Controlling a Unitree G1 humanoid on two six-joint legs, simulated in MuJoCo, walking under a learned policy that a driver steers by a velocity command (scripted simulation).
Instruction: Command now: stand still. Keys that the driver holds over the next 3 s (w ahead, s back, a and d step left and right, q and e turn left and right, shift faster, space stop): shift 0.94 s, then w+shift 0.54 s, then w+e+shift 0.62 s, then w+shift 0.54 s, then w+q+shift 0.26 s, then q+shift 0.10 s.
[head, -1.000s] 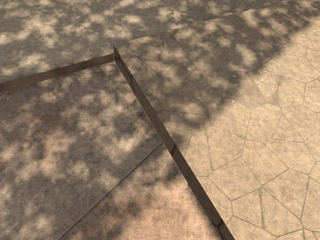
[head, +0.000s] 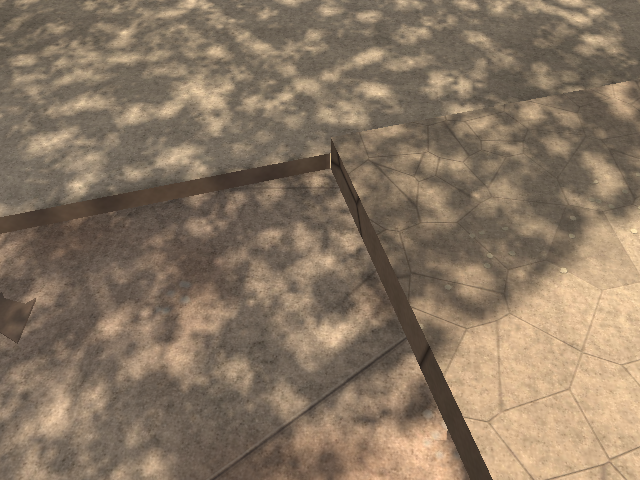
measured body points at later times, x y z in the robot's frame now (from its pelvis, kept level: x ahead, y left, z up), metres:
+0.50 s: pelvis +0.01 -0.01 +0.00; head +0.01 -0.02 +0.45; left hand +0.14 +0.23 -0.11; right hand +0.15 -0.25 -0.10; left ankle +0.02 +0.11 -0.73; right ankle -0.01 -0.13 -0.73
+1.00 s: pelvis +0.01 -0.03 +0.00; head +0.01 -0.03 +0.45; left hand +0.11 +0.22 -0.12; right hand +0.12 -0.27 -0.11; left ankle +0.01 +0.11 -0.73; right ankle -0.01 -0.13 -0.73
